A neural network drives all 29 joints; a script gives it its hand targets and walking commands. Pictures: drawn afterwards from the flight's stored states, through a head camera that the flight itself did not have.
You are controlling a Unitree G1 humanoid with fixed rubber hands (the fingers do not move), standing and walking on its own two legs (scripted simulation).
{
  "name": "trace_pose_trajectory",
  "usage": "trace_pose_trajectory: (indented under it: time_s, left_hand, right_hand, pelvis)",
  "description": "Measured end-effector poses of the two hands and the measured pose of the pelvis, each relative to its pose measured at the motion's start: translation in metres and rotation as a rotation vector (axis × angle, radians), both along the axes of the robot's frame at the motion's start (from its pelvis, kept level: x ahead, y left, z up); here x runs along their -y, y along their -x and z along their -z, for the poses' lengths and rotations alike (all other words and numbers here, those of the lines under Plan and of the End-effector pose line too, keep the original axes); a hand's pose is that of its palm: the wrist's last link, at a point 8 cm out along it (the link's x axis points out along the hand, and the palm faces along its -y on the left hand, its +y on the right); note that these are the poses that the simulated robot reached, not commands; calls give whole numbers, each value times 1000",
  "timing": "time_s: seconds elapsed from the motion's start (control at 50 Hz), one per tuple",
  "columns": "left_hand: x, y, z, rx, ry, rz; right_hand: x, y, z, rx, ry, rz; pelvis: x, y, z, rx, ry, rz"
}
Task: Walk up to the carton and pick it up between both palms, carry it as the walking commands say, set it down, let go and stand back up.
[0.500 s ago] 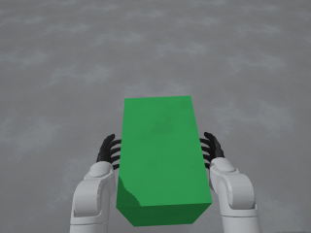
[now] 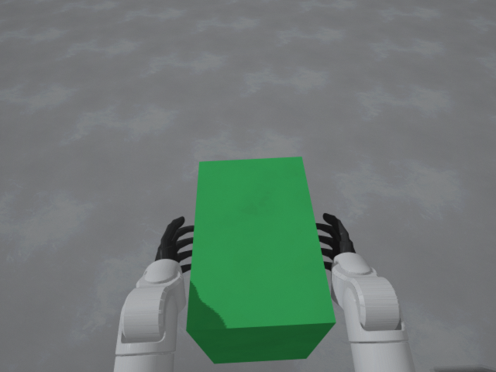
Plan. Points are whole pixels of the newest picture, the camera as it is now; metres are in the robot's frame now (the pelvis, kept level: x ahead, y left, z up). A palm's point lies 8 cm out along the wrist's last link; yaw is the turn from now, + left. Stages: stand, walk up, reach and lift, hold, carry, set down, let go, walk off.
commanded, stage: carry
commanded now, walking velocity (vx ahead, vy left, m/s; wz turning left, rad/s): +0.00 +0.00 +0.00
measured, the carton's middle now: (255, 265) +0.30 -0.01 -0.02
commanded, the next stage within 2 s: none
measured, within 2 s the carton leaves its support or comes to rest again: neither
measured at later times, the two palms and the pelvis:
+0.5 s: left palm (175, 264) +0.28 +0.12 +0.04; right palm (343, 263) +0.27 -0.14 +0.04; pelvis +0.00 +0.00 -0.01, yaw -1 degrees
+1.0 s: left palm (175, 272) +0.27 +0.12 +0.03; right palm (342, 265) +0.27 -0.14 +0.03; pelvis -0.01 -0.01 -0.01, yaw +0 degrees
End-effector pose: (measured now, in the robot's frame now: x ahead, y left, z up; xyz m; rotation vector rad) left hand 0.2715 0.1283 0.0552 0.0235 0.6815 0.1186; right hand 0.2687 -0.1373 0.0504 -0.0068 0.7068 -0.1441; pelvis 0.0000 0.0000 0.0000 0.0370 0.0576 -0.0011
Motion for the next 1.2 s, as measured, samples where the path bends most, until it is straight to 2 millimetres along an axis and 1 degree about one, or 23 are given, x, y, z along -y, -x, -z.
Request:
trace_pose_trajectory:
  time_s: [0.1,0.2,0.26,0.36,0.4,0.6,0.74,1.06,1.2]
  left_hand:
    - [3,1,-1,18,-9,-10]
    - [-1,1,4,19,-6,2]
    - [-2,-4,12,17,7,20]
    - [3,-6,16,-14,-9,42]
    - [5,-5,14,-14,-16,44]
    - [4,-11,12,10,-21,11]
    - [2,-8,16,4,-21,-2]
    - [5,1,25,-10,-32,21]
    - [4,7,24,1,-30,12]
  right_hand:
    - [3,-1,2,19,-8,-8]
    - [-1,1,5,21,-14,12]
    - [-2,1,9,18,11,20]
    - [3,4,15,-14,12,29]
    - [5,5,16,-13,3,32]
    - [4,-10,13,11,4,-3]
    - [2,-12,17,7,12,-22]
    - [5,0,24,-7,32,-23]
    - [4,4,23,5,33,-30]
  pelvis:
    - [4,4,3,-8,-21,4]
    - [-3,2,8,12,-7,19]
    - [-7,-3,13,26,-3,34]
    - [-6,0,12,18,-2,36]
    - [-4,-1,10,21,10,25]
    - [4,-3,10,13,24,3]
    - [6,-2,10,18,27,0]
    - [6,10,10,33,31,5]
    - [7,16,9,40,33,4]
